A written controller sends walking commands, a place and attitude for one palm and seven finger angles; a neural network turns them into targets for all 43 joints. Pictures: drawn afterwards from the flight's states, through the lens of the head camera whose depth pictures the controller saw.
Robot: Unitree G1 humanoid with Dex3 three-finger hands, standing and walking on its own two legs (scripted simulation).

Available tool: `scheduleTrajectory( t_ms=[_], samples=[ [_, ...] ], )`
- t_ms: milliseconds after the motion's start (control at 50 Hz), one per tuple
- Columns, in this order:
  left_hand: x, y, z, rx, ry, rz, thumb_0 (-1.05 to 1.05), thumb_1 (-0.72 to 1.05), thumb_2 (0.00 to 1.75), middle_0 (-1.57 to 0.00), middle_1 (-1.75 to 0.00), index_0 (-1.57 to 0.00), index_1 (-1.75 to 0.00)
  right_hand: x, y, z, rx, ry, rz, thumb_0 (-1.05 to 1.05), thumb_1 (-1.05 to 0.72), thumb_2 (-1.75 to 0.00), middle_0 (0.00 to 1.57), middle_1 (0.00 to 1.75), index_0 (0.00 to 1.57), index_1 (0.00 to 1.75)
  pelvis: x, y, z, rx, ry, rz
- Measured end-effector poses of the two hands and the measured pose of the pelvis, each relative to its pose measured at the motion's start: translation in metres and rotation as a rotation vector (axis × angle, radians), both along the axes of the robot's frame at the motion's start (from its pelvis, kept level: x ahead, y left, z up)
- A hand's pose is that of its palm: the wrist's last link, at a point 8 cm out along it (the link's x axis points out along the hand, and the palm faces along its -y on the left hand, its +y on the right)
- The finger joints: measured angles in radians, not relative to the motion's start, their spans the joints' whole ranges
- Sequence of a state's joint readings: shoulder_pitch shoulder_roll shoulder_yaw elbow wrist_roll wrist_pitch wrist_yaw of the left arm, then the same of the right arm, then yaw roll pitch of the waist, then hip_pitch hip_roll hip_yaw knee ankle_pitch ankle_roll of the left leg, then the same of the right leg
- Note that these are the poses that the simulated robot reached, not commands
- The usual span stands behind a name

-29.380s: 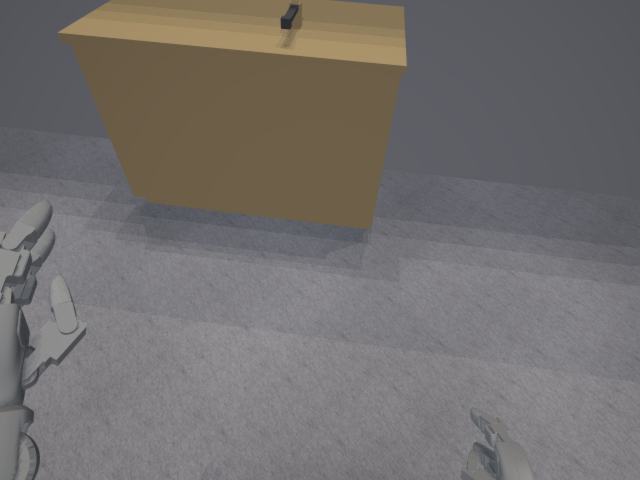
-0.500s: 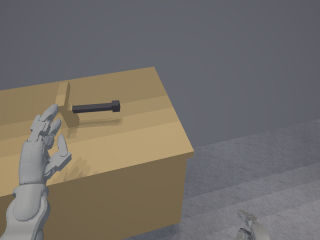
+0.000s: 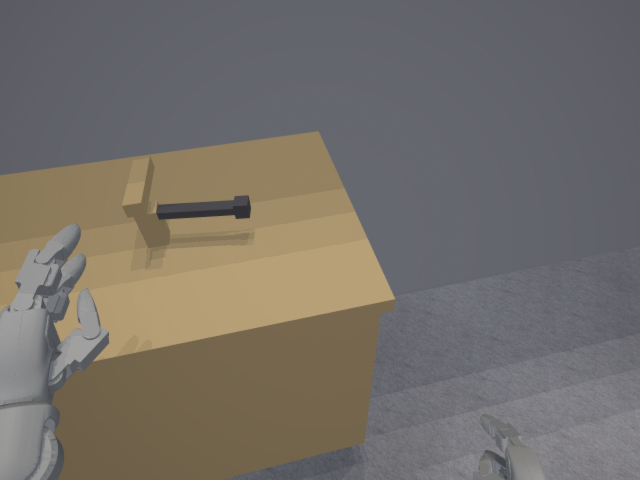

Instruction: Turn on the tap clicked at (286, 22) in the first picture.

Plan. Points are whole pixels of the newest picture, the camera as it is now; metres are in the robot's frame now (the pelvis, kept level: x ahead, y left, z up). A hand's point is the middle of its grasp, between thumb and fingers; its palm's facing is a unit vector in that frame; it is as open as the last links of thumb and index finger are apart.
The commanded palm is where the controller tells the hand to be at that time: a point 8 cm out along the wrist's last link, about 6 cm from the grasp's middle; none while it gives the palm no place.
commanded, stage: draw the hand back beside the body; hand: left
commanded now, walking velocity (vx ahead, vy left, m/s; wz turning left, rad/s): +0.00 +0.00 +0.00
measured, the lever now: (242, 207) +0.52 +0.20 +0.06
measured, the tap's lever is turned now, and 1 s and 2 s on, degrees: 81 81 81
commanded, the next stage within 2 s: step back with the hand held close in 0.02 s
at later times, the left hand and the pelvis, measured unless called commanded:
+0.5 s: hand (107, 358) +0.19 +0.23 +0.14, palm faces +0.31 -0.85 -0.43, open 7.4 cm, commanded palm +0.14 +0.28 +0.17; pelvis -0.03 +0.00 -0.01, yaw -1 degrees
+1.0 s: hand (37, 423) +0.12 +0.26 +0.14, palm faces +0.39 -0.82 -0.42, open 7.4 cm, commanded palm +0.07 +0.30 +0.17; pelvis -0.08 +0.02 -0.01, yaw +1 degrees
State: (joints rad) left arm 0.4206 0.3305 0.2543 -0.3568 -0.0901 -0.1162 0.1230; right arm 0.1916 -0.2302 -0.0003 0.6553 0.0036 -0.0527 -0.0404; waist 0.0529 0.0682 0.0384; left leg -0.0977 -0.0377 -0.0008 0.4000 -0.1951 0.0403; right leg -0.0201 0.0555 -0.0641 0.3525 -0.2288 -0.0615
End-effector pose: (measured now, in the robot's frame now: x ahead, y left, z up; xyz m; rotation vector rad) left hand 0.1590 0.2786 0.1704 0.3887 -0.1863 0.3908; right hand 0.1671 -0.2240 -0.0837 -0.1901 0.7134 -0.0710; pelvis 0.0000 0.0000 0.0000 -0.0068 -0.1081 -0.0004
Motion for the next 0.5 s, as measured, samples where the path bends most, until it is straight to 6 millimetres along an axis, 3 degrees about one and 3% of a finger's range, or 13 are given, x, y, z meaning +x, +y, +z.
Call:
scheduleTrajectory(
  t_ms=[160,260,500],
  samples=[
    [0.003,-0.008,0.002,0.01,0.004,-0.019,0.02,0.9,0.9,-0.21,-0.3,-0.21,-0.3,-0.001,-0.005,0.0,0.007,-0.007,-0.009,0.02,-0.9,-0.9,0.21,0.3,0.21,0.3,0.001,-0.005,0.0,0.001,0.001,-0.005],
    [0.006,-0.003,0.014,0.081,-0.034,-0.022,0.02,0.89,0.9,-0.21,-0.3,-0.21,-0.3,-0.003,-0.011,-0.002,-0.002,0.012,-0.023,0.02,-0.9,-0.9,0.21,0.3,0.21,0.3,-0.003,-0.007,-0.002,-0.008,0.039,-0.008],
    [-0.011,-0.004,-0.011,0.08,0.09,-0.071,0.02,0.89,0.9,-0.21,-0.3,-0.21,-0.3,-0.026,-0.018,-0.002,-0.045,0.052,-0.091,0.01,-0.9,-0.9,0.2,0.3,0.2,0.3,-0.025,0.003,-0.006,-0.01,0.094,-0.015]
  ],
)
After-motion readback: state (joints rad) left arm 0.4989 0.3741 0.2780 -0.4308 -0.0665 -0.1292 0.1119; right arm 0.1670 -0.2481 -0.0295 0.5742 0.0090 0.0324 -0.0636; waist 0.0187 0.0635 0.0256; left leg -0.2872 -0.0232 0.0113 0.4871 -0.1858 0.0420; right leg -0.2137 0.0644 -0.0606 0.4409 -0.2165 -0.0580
